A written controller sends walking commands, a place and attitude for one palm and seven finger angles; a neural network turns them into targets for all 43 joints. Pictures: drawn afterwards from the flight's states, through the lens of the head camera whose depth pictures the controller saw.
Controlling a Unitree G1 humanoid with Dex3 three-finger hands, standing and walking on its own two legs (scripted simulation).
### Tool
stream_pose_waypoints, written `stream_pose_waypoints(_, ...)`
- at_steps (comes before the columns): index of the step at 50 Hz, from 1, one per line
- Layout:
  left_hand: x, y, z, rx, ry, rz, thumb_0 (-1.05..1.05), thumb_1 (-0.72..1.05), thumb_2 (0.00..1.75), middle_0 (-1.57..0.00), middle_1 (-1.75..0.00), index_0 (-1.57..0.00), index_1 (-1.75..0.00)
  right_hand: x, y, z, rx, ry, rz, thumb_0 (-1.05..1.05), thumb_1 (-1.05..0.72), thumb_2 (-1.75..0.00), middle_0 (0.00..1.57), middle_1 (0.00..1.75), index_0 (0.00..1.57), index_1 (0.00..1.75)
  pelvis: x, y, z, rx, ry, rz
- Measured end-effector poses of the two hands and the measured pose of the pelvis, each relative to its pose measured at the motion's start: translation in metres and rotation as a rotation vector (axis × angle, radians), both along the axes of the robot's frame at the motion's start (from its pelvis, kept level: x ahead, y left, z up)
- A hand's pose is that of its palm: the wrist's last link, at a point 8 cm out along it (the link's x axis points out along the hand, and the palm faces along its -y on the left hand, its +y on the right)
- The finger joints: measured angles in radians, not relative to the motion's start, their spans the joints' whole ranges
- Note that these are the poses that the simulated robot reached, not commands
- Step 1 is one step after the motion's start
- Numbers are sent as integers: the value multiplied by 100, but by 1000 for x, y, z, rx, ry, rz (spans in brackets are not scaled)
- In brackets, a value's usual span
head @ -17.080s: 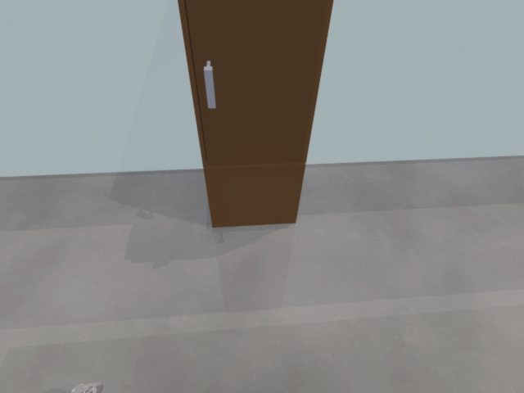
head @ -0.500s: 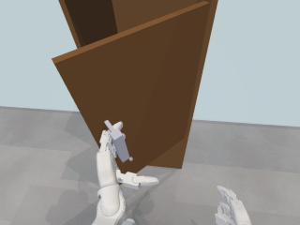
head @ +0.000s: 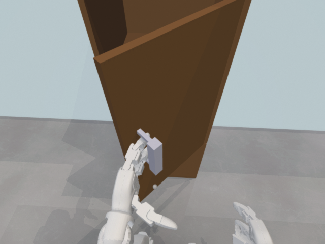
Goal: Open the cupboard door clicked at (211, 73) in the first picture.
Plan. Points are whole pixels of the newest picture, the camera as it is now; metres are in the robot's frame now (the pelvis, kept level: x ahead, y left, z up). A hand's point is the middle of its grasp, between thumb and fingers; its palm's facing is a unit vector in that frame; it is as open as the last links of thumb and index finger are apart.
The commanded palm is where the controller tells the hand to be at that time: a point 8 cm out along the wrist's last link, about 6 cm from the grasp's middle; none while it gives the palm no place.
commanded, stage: slide the hand sideways off the handle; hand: left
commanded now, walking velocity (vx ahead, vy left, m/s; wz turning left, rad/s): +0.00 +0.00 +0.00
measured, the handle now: (149, 151) +0.32 +0.05 +0.07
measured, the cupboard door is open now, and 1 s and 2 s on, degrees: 47 47 47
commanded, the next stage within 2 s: draw the hand back to the body in 0.74 s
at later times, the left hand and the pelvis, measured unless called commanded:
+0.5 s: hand (126, 207) +0.19 +0.08 +0.07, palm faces -0.05 -1.00 +0.04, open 16.2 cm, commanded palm +0.17 +0.13 +0.07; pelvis +0.00 +0.02 -0.01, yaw +0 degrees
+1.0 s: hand (108, 212) +0.18 +0.11 +0.09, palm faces -0.05 -1.00 -0.02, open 16.3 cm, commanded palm +0.15 +0.17 +0.10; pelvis +0.00 +0.00 -0.01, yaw +0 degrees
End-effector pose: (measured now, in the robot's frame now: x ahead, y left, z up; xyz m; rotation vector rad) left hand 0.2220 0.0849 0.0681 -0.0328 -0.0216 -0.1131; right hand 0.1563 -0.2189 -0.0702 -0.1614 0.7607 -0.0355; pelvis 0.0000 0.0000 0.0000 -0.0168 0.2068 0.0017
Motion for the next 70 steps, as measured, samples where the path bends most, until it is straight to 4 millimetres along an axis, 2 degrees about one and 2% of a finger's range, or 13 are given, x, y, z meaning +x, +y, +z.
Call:
stream_pose_waypoints(11,-22,27,2,-12,18,7,-1,-50,30,-17,-32,-20,-32,17,30,10,12,-47,31,1,-90,-90,20,29,20,30,1,18,-1,-21,-7,-1)
stream_pose_waypoints(20,-38,39,3,-9,20,28,-1,-50,30,-17,-32,-19,-32,27,40,13,15,-75,56,1,-90,-90,20,29,20,30,0,24,-5,-25,-2,1)
stream_pose_waypoints(27,-49,57,4,1,27,71,-1,-50,30,-16,-31,-17,-31,25,37,10,8,-74,60,1,-90,-90,20,29,20,30,-1,21,-7,-27,0,7)
stream_pose_waypoints(37,-65,70,2,14,48,68,-1,-50,30,-15,-30,-16,-30,17,21,6,-15,-73,33,1,-90,-90,20,29,20,30,-3,13,-10,-27,9,8)
stream_pose_waypoints(44,-63,75,1,14,29,68,-1,-50,30,-15,-30,-15,-30,15,11,4,-34,-88,20,1,-90,-90,20,29,20,30,-5,7,-14,-32,17,15)
stream_pose_waypoints(48,-59,78,11,40,13,58,-1,-50,30,-15,-30,-15,-30,14,7,5,-27,-87,-1,1,-90,-90,20,29,20,30,-4,4,-11,-29,9,10)
stream_pose_waypoints(55,-62,95,36,74,19,92,-1,-50,30,-15,-30,-16,-30,15,5,18,-5,-103,-31,1,-90,-90,20,29,20,30,2,1,3,-25,-24,10)
stream_pose_waypoints(68,-68,128,66,106,-8,98,-1,-47,32,-15,-30,-16,-30,30,0,44,-30,-181,-26,1,-90,-90,20,29,20,30,8,0,18,-30,-69,24)
stream_pose_waypoints(70,-67,134,73,176,5,140,-1,-43,33,-15,-30,-16,-30,31,1,48,-42,-179,-32,1,-90,-90,20,29,20,30,9,1,22,-29,-80,19)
